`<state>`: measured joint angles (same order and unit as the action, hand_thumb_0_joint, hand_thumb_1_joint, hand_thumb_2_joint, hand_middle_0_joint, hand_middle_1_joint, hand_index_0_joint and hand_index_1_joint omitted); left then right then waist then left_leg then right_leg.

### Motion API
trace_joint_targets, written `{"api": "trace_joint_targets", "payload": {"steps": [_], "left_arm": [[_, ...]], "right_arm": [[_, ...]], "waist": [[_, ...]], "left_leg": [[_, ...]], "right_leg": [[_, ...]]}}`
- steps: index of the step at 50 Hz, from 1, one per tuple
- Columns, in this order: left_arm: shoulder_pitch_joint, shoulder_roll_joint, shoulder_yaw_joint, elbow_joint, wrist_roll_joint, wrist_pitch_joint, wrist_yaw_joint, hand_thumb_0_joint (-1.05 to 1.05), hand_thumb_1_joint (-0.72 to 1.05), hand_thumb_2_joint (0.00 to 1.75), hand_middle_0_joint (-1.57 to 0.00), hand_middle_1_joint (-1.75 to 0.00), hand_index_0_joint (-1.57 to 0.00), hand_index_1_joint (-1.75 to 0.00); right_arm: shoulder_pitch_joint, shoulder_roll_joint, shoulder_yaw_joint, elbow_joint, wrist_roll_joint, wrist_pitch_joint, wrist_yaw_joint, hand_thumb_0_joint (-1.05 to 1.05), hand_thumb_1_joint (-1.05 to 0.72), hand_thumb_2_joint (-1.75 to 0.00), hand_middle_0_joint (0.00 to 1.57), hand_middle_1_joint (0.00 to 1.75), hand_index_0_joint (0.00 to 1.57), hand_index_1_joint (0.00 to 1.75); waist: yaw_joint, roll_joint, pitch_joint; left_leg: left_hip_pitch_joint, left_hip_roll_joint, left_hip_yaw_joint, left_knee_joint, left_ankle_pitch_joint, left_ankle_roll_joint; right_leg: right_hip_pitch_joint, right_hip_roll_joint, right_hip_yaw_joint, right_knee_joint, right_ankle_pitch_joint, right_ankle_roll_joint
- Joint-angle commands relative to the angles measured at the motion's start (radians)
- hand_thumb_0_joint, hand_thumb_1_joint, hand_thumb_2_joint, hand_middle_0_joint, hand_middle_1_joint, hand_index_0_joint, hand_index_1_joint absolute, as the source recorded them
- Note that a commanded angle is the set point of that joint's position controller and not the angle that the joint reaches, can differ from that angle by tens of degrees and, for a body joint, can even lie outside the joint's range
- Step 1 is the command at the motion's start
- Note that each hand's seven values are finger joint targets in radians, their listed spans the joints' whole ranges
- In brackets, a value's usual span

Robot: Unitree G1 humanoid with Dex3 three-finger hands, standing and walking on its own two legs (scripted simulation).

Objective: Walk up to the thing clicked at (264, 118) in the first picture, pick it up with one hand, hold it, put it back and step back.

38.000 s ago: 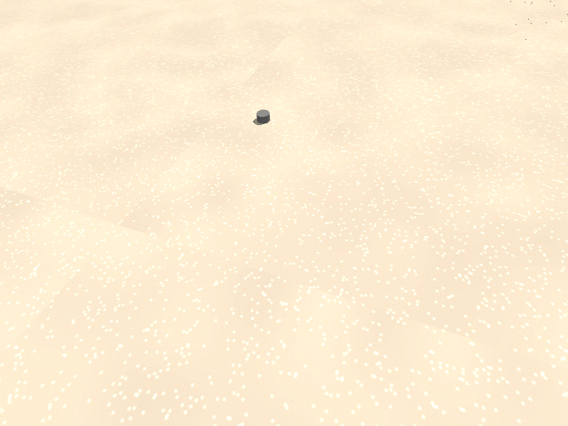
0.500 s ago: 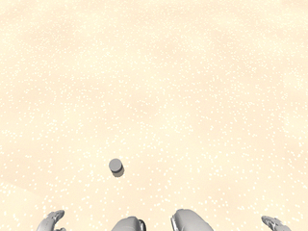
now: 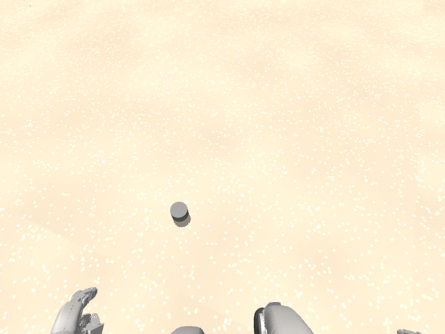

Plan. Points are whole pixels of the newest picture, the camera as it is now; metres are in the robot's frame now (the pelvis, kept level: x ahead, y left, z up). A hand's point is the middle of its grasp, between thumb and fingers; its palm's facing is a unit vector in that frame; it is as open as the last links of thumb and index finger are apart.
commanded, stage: step back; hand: left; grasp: from above
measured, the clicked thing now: (179, 211) +0.64 +0.22 -0.73
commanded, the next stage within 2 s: none
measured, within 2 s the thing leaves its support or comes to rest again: neither
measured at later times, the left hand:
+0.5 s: hand out of the picture -0.08 +0.24 -0.14, palm faces -0.10 -0.91 -0.41, open 7.4 cm
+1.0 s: hand out of the picture -0.23 +0.20 -0.14, palm faces +0.03 -0.94 -0.33, open 7.4 cm
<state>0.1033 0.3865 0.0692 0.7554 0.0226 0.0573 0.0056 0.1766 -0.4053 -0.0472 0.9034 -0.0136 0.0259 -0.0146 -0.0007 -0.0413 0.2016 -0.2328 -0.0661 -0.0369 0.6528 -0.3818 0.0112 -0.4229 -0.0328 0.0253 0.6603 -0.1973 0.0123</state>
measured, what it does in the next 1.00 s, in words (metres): walks backwards: right foot, then left foot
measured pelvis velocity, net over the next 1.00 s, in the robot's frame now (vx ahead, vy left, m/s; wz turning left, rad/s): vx -0.35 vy -0.05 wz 0.05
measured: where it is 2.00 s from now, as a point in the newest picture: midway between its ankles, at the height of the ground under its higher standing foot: outside the picture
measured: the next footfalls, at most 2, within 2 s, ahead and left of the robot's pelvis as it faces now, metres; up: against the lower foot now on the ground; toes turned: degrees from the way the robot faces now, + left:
right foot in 0.46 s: -0.17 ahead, -0.14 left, +0.00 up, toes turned -3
left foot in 0.88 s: -0.30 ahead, +0.06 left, +0.00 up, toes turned +2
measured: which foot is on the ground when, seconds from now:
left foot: down 0.00-0.50, up 0.52-0.86, down 0.88-1.00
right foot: down 0.00-0.02, up 0.04-0.44, down 0.46-0.92, up 0.94-1.00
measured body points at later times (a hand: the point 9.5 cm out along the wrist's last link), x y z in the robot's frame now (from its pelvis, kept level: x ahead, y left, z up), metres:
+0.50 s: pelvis -0.18 -0.03 -0.01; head -0.13 -0.05 +0.44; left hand -0.08 +0.29 -0.12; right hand -0.06 -0.36 -0.11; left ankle -0.02 +0.10 -0.71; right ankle -0.21 -0.14 -0.72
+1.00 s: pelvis -0.35 -0.05 +0.00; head -0.32 -0.03 +0.45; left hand -0.24 +0.25 -0.12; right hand -0.29 -0.36 -0.11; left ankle -0.34 +0.06 -0.72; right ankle -0.28 -0.15 -0.67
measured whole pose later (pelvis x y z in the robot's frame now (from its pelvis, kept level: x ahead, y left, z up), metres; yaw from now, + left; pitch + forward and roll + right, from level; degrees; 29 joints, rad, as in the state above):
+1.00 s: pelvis -0.35 -0.05 +0.00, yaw +3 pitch -4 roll +0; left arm 0.12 0.35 0.06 0.81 0.02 0.09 0.00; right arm 0.24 -0.37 -0.03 0.90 -0.05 0.03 0.00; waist -0.02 -0.03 0.16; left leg -0.27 -0.03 -0.01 0.68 -0.34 0.05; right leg -0.51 0.03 0.01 1.00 -0.48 -0.02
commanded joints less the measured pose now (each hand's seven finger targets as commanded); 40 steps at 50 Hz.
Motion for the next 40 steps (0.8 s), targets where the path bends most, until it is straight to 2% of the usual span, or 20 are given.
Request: {"api": "trace_joint_targets", "payload": {"steps": [1,2,3,4,6,12,16,19,22,23,24,25,26,27,28,29,30,36,38,40], "left_arm": [[0.009,0.177,0.052,-0.090,-0.011,-0.006,0.018,0.00,0.90,0.90,-0.20,-0.30,-0.20,-0.30],[-0.052,0.209,0.069,-0.088,0.007,-0.006,0.032,0.00,0.90,0.90,-0.20,-0.30,-0.20,-0.30],[-0.036,0.229,0.071,-0.073,0.007,-0.007,0.029,0.00,0.90,0.90,-0.20,-0.30,-0.20,-0.30],[-0.009,0.211,0.072,-0.047,-0.004,-0.005,0.022,0.00,0.90,0.90,-0.20,-0.30,-0.20,-0.30],[0.099,0.186,0.068,-0.014,-0.019,-0.003,0.015,0.00,0.90,0.90,-0.20,-0.30,-0.20,-0.30],[0.097,0.172,0.065,-0.030,0.001,-0.017,0.020,0.00,0.90,0.90,-0.20,-0.30,-0.20,-0.30],[0.090,0.177,0.065,-0.020,0.001,-0.016,0.012,0.00,0.90,0.90,-0.20,-0.30,-0.20,-0.30],[0.164,0.183,0.068,0.019,0.004,-0.015,0.000,0.00,0.90,0.90,-0.20,-0.30,-0.20,-0.30],[0.312,0.181,0.080,0.087,0.004,-0.013,-0.014,0.00,0.90,0.90,-0.20,-0.30,-0.20,-0.30],[0.324,0.200,0.088,0.094,0.015,-0.014,-0.014,0.00,0.90,0.90,-0.20,-0.30,-0.20,-0.30],[0.288,0.263,0.106,0.067,0.034,-0.018,-0.015,0.00,0.90,0.90,-0.20,-0.30,-0.20,-0.30],[0.158,0.378,0.127,0.004,0.036,-0.012,-0.016,0.00,0.90,0.90,-0.20,-0.30,-0.20,-0.30],[0.055,0.401,0.126,-0.039,0.038,-0.016,-0.008,0.00,0.90,0.90,-0.20,-0.30,-0.20,-0.30],[-0.001,0.354,0.108,-0.059,0.034,-0.020,-0.003,0.00,0.90,0.90,-0.20,-0.30,-0.20,-0.30],[-0.033,0.282,0.089,-0.066,0.030,-0.025,-0.003,0.00,0.90,0.90,-0.20,-0.30,-0.20,-0.30],[-0.082,0.236,0.083,-0.060,0.027,-0.025,0.002,0.00,0.90,0.90,-0.20,-0.30,-0.20,-0.30],[-0.097,0.211,0.087,-0.066,0.028,-0.023,0.003,0.00,0.90,0.90,-0.20,-0.30,-0.20,-0.30],[0.130,0.176,0.090,-0.050,0.032,-0.014,0.020,0.00,0.90,0.90,-0.20,-0.30,-0.20,-0.30],[0.147,0.194,0.090,-0.057,0.029,-0.008,0.026,0.00,0.90,0.90,-0.20,-0.30,-0.20,-0.30],[0.096,0.210,0.087,-0.075,0.021,-0.005,0.028,0.00,0.90,0.90,-0.20,-0.30,-0.20,-0.30]], "right_arm": [[0.025,-0.352,-0.098,-0.095,-0.034,-0.021,0.000,0.00,-0.90,-0.90,0.20,0.30,0.20,0.30],[0.007,-0.372,-0.105,-0.110,-0.031,-0.024,-0.003,0.00,-0.90,-0.90,0.20,0.30,0.20,0.30],[-0.041,-0.340,-0.098,-0.116,-0.032,-0.033,-0.012,0.00,-0.90,-0.90,0.20,0.30,0.20,0.30],[-0.053,-0.272,-0.075,-0.121,-0.037,-0.035,-0.012,0.00,-0.90,-0.90,0.20,0.30,0.20,0.30],[-0.092,-0.212,-0.061,-0.126,-0.027,-0.036,-0.019,0.00,-0.90,-0.90,0.20,0.30,0.20,0.30],[0.025,-0.206,-0.073,-0.128,-0.009,-0.031,-0.024,0.00,-0.90,-0.90,0.20,0.30,0.20,0.30],[0.020,-0.239,-0.086,-0.151,-0.019,-0.023,-0.019,0.00,-0.90,-0.90,0.20,0.30,0.20,0.30],[-0.041,-0.259,-0.091,-0.177,-0.021,-0.012,-0.013,0.00,-0.90,-0.90,0.20,0.30,0.20,0.30],[-0.106,-0.274,-0.091,-0.192,-0.015,0.005,-0.009,0.00,-0.90,-0.90,0.20,0.30,0.20,0.30],[-0.098,-0.245,-0.082,-0.189,-0.010,0.011,-0.010,0.00,-0.90,-0.90,0.20,0.30,0.20,0.30],[-0.080,-0.192,-0.068,-0.194,-0.001,0.011,-0.013,0.00,-0.90,-0.90,0.20,0.30,0.20,0.30],[-0.117,-0.171,-0.068,-0.209,0.000,0.007,-0.028,0.00,-0.90,-0.90,0.20,0.30,0.20,0.30],[-0.100,-0.233,-0.093,-0.185,-0.009,0.011,-0.039,0.00,-0.90,-0.90,0.20,0.30,0.20,0.30],[-0.054,-0.254,-0.092,-0.158,0.002,0.010,-0.031,0.00,-0.90,-0.90,0.20,0.30,0.20,0.30],[-0.021,-0.238,-0.084,-0.124,0.005,0.007,-0.026,0.00,-0.90,-0.90,0.20,0.30,0.20,0.30],[0.039,-0.201,-0.071,-0.099,0.006,0.008,-0.024,0.00,-0.90,-0.90,0.20,0.30,0.20,0.30],[0.079,-0.172,-0.060,-0.087,0.004,0.005,-0.025,0.00,-0.90,-0.90,0.20,0.30,0.20,0.30],[0.040,-0.142,-0.033,-0.114,-0.009,-0.028,-0.040,0.00,-0.90,-0.90,0.20,0.30,0.20,0.30],[0.054,-0.143,-0.035,-0.118,-0.015,-0.030,-0.041,0.00,-0.90,-0.90,0.20,0.30,0.20,0.30],[0.117,-0.155,-0.042,-0.093,-0.014,-0.026,-0.034,0.00,-0.90,-0.90,0.20,0.30,0.20,0.30]], "waist": [[-0.012,0.287,-0.230],[-0.063,0.290,-0.192],[-0.031,0.244,-0.169],[-0.007,0.148,-0.167],[0.057,0.137,-0.177],[-0.026,0.180,-0.239],[-0.047,0.212,-0.256],[-0.014,0.242,-0.273],[0.058,0.241,-0.298],[0.059,0.176,-0.286],[0.063,-0.043,-0.222],[0.085,-0.269,-0.148],[0.064,-0.265,-0.060],[0.026,-0.224,-0.029],[0.003,-0.095,-0.027],[-0.039,-0.091,-0.043],[-0.049,-0.100,-0.070],[0.084,-0.173,-0.215],[0.090,-0.192,-0.258],[0.060,-0.187,-0.296]], "left_leg": [[0.053,0.427,-0.482,-0.347,0.335,0.203],[-0.118,0.503,-0.566,-0.376,0.306,0.312],[-0.140,0.488,-0.511,-0.357,0.352,0.311],[-0.106,0.368,-0.328,-0.304,0.457,0.234],[0.012,0.262,-0.177,-0.263,0.514,0.143],[0.253,0.313,-0.204,-0.187,0.619,0.234],[0.170,0.335,-0.216,-0.203,0.493,0.249],[0.040,0.325,-0.204,-0.226,0.263,0.208],[-0.122,0.293,-0.177,-0.219,0.073,0.134],[-0.214,0.245,-0.166,-0.148,-0.044,0.090],[-0.377,0.086,-0.113,0.056,-0.169,0.024],[-0.352,-0.051,-0.042,0.329,-0.205,-0.027],[-0.268,0.012,-0.133,0.511,-0.196,-0.033],[-0.206,0.009,-0.144,0.564,-0.143,-0.031],[-0.225,-0.045,-0.153,0.575,-0.075,-0.027],[-0.249,-0.075,-0.141,0.591,-0.029,-0.025],[-0.255,-0.079,-0.133,0.612,-0.002,-0.029],[-0.392,-0.017,-0.042,0.294,-0.155,-0.058],[-0.313,0.008,-0.014,0.196,-0.172,-0.050],[-0.186,0.036,0.016,0.094,-0.136,-0.029]], "right_leg": [[-0.093,0.132,0.025,0.250,-0.371,-0.027],[-0.025,0.110,0.152,0.446,-0.445,-0.017],[-0.009,0.101,0.194,0.551,-0.399,-0.023],[-0.020,0.139,0.214,0.577,-0.346,-0.033],[-0.107,0.167,0.206,0.612,-0.252,-0.039],[-0.146,0.134,0.156,0.464,-0.292,0.030],[-0.021,0.090,0.096,0.297,-0.327,0.029],[0.114,0.056,0.029,0.114,-0.280,0.003],[0.308,0.047,-0.023,-0.127,-0.146,-0.049],[0.349,0.026,0.033,-0.176,-0.169,-0.067],[0.304,-0.128,0.328,-0.308,-0.358,-0.132],[0.012,-0.347,0.551,-0.447,-0.461,-0.262],[-0.203,-0.419,0.643,-0.515,-0.540,-0.319],[-0.274,-0.378,0.547,-0.507,-0.505,-0.292],[-0.187,-0.245,0.346,-0.414,-0.352,-0.218],[-0.130,-0.171,0.204,-0.369,-0.253,-0.163],[-0.069,-0.125,0.140,-0.344,-0.207,-0.127],[0.462,-0.181,0.150,-0.184,0.245,-0.202],[0.469,-0.231,0.189,-0.156,0.361,-0.219],[0.396,-0.260,0.205,-0.156,0.360,-0.218]]}}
